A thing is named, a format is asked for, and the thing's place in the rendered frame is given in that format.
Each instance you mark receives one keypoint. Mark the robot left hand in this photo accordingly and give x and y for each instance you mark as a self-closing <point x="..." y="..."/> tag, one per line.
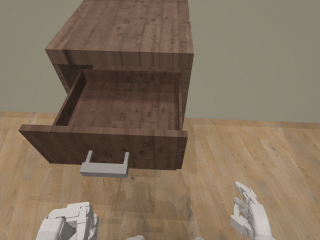
<point x="76" y="222"/>

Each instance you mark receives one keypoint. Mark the cabinet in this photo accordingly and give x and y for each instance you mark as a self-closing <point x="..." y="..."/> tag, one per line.
<point x="125" y="35"/>

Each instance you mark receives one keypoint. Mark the robot right hand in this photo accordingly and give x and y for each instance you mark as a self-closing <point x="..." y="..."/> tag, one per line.
<point x="253" y="220"/>

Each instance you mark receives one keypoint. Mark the drawer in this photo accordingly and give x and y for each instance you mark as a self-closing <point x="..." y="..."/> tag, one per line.
<point x="111" y="112"/>

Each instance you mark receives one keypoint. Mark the handle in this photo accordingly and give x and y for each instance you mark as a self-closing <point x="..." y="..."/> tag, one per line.
<point x="110" y="170"/>

